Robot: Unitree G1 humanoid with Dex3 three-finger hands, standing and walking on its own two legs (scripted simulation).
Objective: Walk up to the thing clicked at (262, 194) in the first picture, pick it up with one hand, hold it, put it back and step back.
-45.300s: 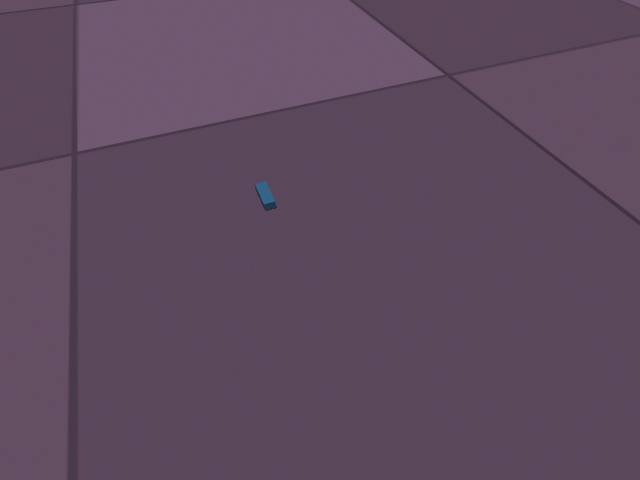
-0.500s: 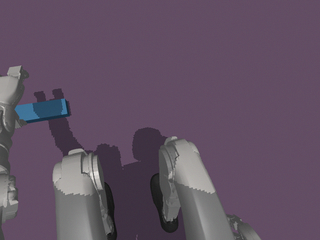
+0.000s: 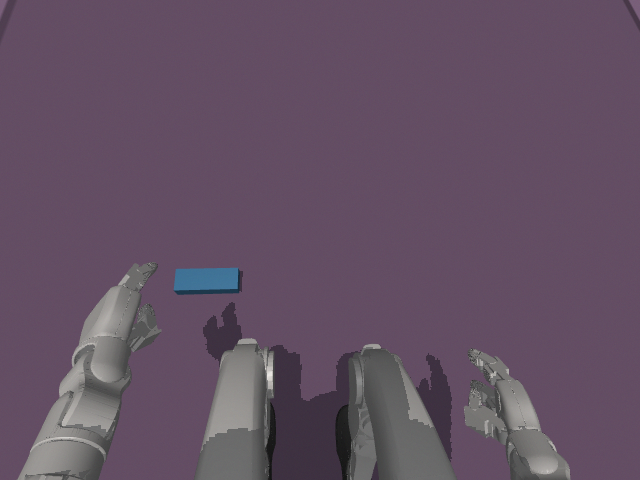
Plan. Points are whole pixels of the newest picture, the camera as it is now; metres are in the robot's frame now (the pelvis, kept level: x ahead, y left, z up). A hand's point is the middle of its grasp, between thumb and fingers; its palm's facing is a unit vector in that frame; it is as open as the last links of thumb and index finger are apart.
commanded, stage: home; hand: left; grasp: from above
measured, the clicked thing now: (208, 281) +0.50 +0.26 -0.51
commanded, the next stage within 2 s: none
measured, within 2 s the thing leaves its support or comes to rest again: neither
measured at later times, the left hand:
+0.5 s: hand (99, 358) +0.24 +0.20 +0.10, palm faces +0.12 -0.97 -0.22, open 7.4 cm
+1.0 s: hand (86, 379) +0.22 +0.19 +0.14, palm faces +0.13 -0.97 -0.20, open 7.4 cm
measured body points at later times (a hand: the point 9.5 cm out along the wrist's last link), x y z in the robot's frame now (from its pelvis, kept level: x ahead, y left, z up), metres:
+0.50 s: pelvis +0.06 +0.00 +0.17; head +0.11 +0.02 +0.61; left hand +0.23 +0.25 +0.12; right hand +0.23 -0.22 +0.09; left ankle +0.08 +0.10 -0.50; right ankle +0.07 -0.11 -0.50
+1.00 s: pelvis +0.08 +0.00 +0.19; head +0.09 +0.01 +0.64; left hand +0.21 +0.24 +0.16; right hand +0.27 -0.23 +0.13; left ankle +0.08 +0.10 -0.50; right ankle +0.07 -0.11 -0.50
